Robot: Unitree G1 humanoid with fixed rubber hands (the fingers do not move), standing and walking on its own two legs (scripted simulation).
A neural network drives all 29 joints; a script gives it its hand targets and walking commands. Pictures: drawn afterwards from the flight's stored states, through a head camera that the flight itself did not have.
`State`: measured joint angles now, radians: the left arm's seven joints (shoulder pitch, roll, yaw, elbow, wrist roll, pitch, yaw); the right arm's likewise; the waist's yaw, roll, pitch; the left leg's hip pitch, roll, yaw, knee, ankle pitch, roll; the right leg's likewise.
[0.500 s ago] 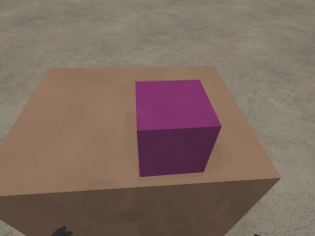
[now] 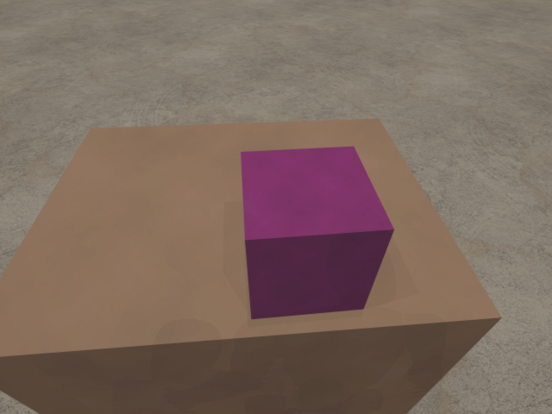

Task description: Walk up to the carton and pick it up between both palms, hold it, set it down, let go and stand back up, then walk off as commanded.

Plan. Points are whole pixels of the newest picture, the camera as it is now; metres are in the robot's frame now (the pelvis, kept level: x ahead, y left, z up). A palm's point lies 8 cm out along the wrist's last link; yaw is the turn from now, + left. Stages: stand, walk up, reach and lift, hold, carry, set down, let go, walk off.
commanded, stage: stand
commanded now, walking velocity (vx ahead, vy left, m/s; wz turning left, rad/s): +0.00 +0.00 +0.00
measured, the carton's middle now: (303, 231) +0.43 -0.03 +0.04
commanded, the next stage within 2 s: walk off in 0.58 s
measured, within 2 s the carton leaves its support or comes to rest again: neither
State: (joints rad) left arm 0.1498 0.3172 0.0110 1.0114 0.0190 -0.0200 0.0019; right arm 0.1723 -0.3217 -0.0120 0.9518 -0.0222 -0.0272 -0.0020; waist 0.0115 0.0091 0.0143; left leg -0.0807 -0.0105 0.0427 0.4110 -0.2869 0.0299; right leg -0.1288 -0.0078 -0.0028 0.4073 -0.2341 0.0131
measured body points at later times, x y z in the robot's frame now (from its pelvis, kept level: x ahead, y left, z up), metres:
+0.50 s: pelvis -0.02 +0.00 +0.00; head -0.03 +0.00 +0.45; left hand +0.07 +0.30 -0.12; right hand +0.07 -0.30 -0.12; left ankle -0.04 +0.10 -0.74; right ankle -0.01 -0.13 -0.74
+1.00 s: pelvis -0.07 -0.01 -0.03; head -0.03 -0.03 +0.42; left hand +0.03 +0.31 -0.13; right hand +0.04 -0.34 -0.14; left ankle -0.04 +0.10 -0.74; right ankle -0.04 -0.12 -0.73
